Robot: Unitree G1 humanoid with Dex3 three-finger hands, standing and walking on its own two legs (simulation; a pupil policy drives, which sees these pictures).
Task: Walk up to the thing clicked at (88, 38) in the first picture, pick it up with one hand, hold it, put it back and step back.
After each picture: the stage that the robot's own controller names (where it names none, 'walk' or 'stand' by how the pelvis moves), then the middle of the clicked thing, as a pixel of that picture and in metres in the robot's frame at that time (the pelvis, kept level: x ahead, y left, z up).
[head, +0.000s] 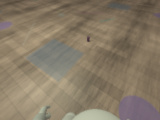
stand; (88, 39) +1.81 +0.06 -0.72
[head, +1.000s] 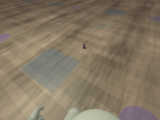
walk; (84, 46) +1.68 +0.23 -0.71
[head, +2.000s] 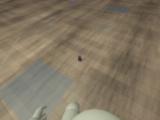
walk; (79, 58) +1.12 +0.25 -0.72
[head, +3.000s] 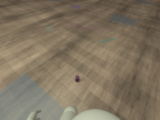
walk; (77, 78) +0.68 +0.15 -0.70
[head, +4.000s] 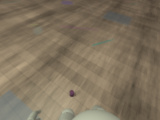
walk; (71, 93) +0.41 +0.15 -0.71
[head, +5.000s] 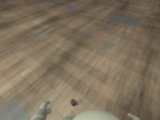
stand; (73, 102) +0.31 +0.16 -0.72
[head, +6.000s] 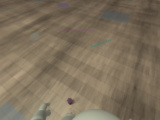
stand; (70, 101) +0.31 +0.21 -0.72
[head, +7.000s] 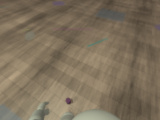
stand; (68, 101) +0.30 +0.21 -0.72
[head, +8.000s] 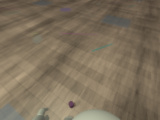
stand; (71, 104) +0.30 +0.18 -0.73
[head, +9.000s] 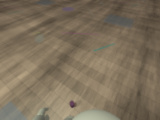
stand; (72, 104) +0.30 +0.18 -0.73
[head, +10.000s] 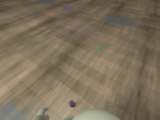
go down; (72, 104) +0.30 +0.18 -0.73
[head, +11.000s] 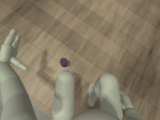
go down; (64, 62) +0.42 +0.17 -0.33
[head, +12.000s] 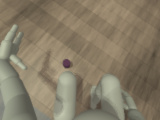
approach; (66, 64) +0.41 +0.17 -0.31
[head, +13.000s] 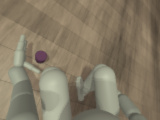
close in; (40, 57) +0.41 +0.21 -0.23
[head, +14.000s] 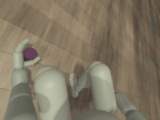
close; (29, 55) +0.41 +0.22 -0.23
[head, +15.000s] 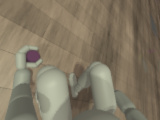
lift; (31, 57) +0.39 +0.21 -0.23
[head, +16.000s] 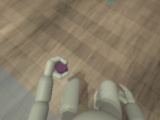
lift; (62, 69) +0.33 +0.19 -0.03
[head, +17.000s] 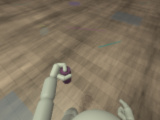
hold; (66, 75) +0.32 +0.16 +0.02
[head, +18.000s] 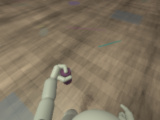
hold; (66, 76) +0.32 +0.16 +0.01
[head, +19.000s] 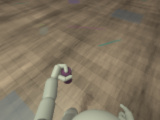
crouch; (67, 75) +0.32 +0.16 +0.00
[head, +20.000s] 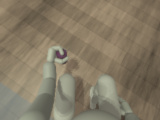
crouch; (62, 57) +0.43 +0.16 -0.09
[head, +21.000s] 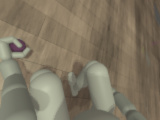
lower; (18, 49) +0.44 +0.25 -0.24
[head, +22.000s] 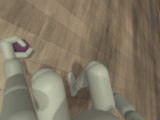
lower; (21, 48) +0.44 +0.25 -0.24
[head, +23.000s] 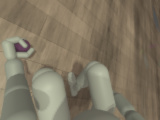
lower; (22, 48) +0.44 +0.25 -0.24
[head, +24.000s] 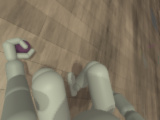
lower; (23, 49) +0.43 +0.24 -0.24
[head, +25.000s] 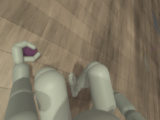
loosen; (29, 52) +0.42 +0.22 -0.24
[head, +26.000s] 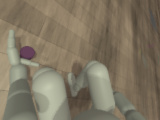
withdraw; (26, 54) +0.41 +0.22 -0.23
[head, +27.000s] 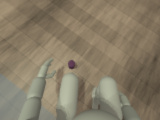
walk; (71, 64) +0.44 +0.15 -0.35
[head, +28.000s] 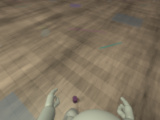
stand; (74, 99) +0.35 +0.12 -0.66
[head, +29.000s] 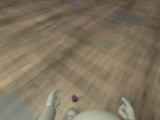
stand; (74, 98) +0.36 +0.14 -0.67
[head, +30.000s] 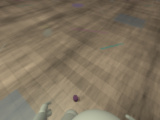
stand; (75, 98) +0.36 +0.13 -0.70
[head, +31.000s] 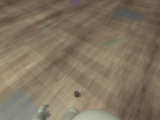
walk; (76, 94) +0.39 +0.14 -0.71
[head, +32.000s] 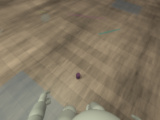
walk; (78, 76) +0.60 +0.10 -0.70
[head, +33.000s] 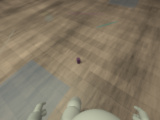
walk; (78, 60) +0.91 +0.23 -0.69
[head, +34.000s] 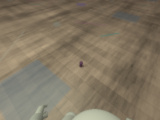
stand; (81, 64) +1.00 +0.14 -0.71
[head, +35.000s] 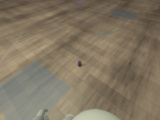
stand; (79, 63) +1.02 +0.17 -0.73
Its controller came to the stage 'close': yes
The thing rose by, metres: 0.72
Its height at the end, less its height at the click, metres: +0.00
